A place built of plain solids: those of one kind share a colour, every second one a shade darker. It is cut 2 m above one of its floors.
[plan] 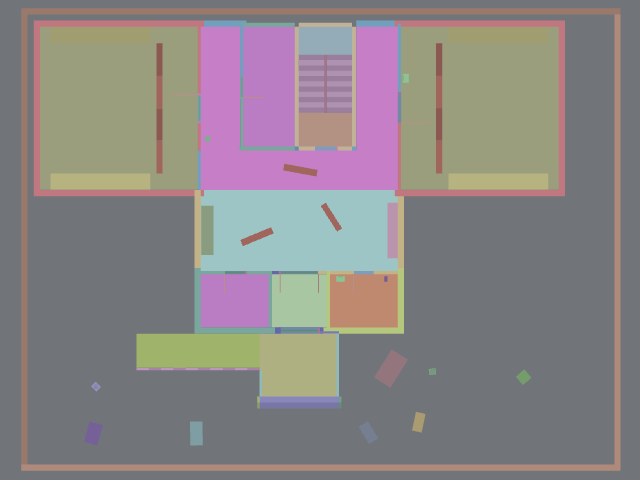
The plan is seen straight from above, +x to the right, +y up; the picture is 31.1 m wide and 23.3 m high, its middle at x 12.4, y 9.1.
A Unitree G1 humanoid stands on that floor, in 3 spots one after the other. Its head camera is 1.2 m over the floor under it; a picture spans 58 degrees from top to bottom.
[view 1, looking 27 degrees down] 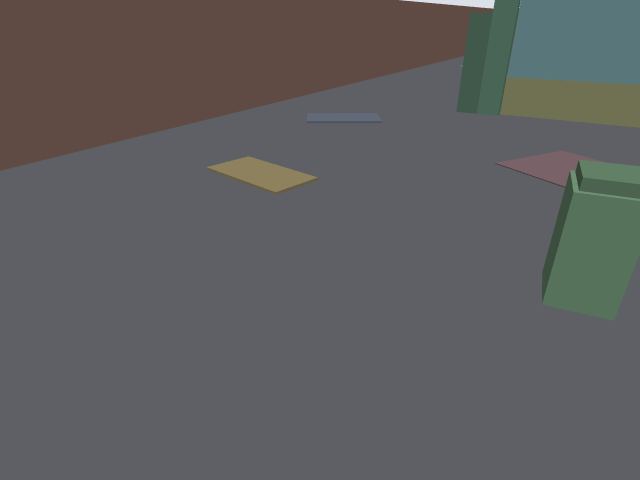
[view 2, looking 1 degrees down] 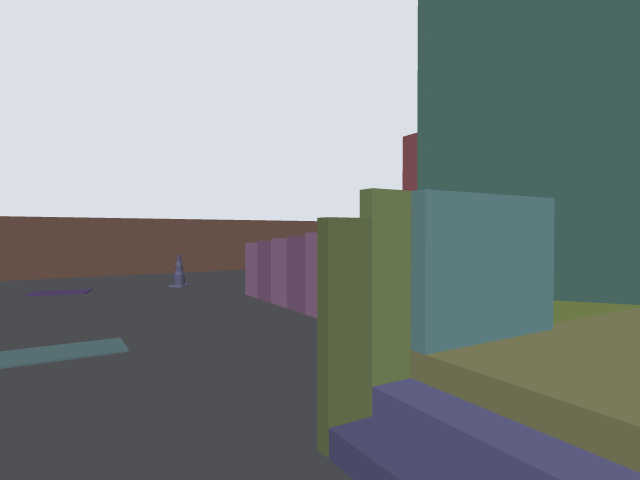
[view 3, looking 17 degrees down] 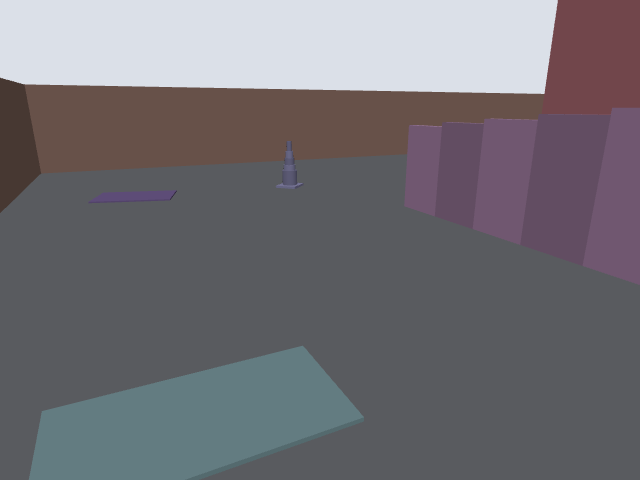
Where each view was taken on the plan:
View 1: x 20.02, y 2.55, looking -149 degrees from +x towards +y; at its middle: ground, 2.64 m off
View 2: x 11.40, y -0.29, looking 149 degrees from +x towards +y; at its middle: flightguard_psteps_left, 2.35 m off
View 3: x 7.92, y -0.47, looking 155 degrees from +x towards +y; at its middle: ground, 4.10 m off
